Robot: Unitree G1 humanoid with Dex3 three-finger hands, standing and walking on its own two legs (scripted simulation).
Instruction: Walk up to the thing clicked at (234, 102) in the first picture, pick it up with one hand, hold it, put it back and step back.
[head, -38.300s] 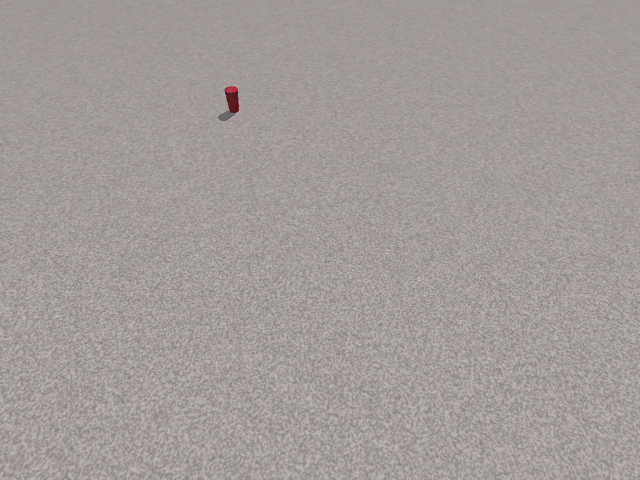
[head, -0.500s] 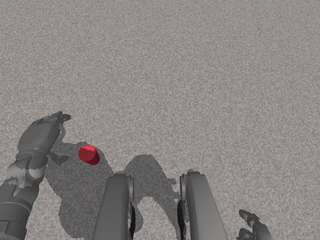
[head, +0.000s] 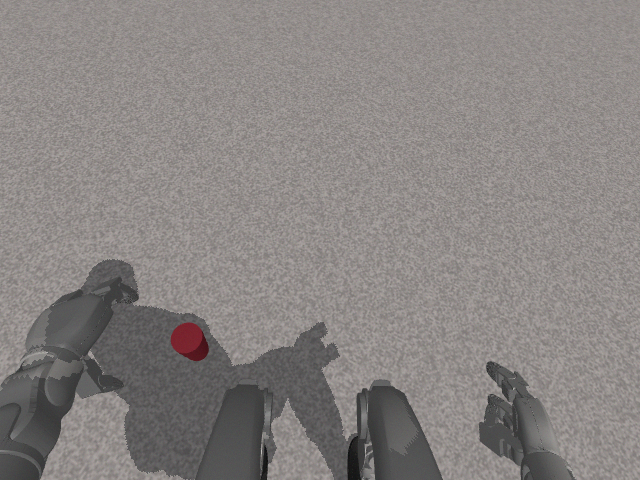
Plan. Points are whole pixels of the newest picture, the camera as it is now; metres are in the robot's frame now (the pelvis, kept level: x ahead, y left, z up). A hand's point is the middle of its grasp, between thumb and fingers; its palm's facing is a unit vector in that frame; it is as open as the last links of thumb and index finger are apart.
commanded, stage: home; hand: left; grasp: from above
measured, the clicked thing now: (192, 344) +0.40 +0.28 -0.53
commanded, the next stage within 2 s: go down in 0.02 s
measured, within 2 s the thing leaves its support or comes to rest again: neither
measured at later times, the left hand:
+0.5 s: hand (87, 300) +0.36 +0.33 -0.10, palm faces -0.44 -0.08 -0.89, open 13.2 cm
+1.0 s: hand (77, 294) +0.36 +0.33 -0.08, palm faces -0.43 -0.05 -0.90, open 13.1 cm
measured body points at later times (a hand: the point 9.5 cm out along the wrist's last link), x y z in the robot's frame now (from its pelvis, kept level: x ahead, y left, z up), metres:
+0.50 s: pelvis +0.01 +0.01 -0.02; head +0.17 +0.03 +0.40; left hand +0.38 +0.33 -0.05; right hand +0.11 -0.26 -0.15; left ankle +0.06 +0.13 -0.56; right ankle +0.07 -0.13 -0.56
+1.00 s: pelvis +0.01 +0.02 +0.00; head +0.15 +0.04 +0.43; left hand +0.38 +0.33 -0.03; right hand +0.11 -0.26 -0.12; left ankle +0.06 +0.13 -0.56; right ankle +0.07 -0.13 -0.56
